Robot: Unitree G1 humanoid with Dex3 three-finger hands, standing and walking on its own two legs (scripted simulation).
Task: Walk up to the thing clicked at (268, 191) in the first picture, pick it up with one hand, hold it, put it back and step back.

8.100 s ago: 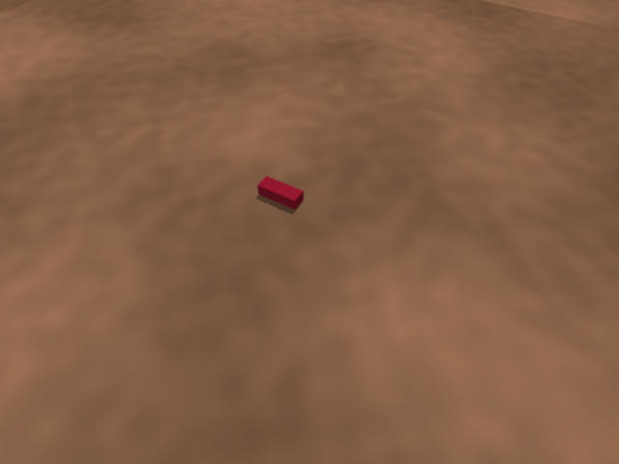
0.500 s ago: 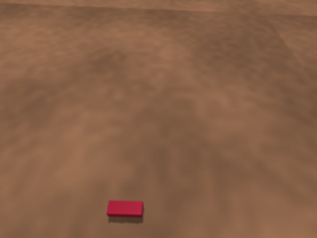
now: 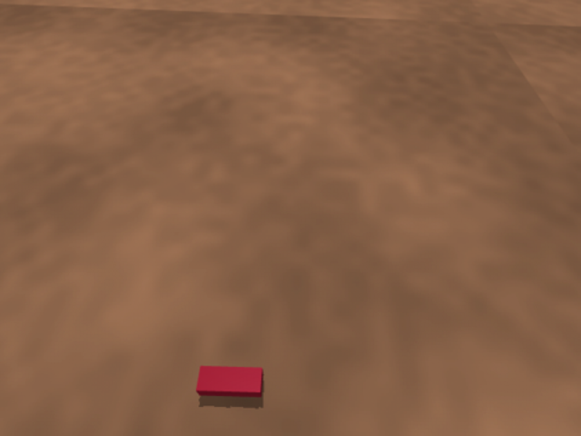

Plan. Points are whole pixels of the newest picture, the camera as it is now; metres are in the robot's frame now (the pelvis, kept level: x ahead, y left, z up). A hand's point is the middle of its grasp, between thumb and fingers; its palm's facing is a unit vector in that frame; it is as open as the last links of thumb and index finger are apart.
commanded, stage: stand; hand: left
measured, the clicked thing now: (230, 381) +0.40 +0.20 -0.75
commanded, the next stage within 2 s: none
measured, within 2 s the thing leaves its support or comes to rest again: neither
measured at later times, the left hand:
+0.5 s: hand out of the picture +0.07 +0.26 -0.16, palm faces -0.02 -0.94 -0.35, open 7.4 cm
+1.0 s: hand out of the picture +0.06 +0.26 -0.16, palm faces -0.03 -0.94 -0.35, open 7.4 cm
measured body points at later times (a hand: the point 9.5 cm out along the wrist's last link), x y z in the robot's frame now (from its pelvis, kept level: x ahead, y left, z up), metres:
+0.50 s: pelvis +0.00 +0.00 +0.00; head +0.01 +0.00 +0.45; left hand +0.07 +0.31 -0.13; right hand +0.08 -0.30 -0.13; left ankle +0.00 +0.14 -0.75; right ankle -0.01 -0.14 -0.75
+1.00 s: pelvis +0.00 +0.00 +0.00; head +0.01 +0.00 +0.45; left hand +0.06 +0.31 -0.13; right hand +0.07 -0.30 -0.13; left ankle +0.00 +0.14 -0.75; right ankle -0.01 -0.14 -0.75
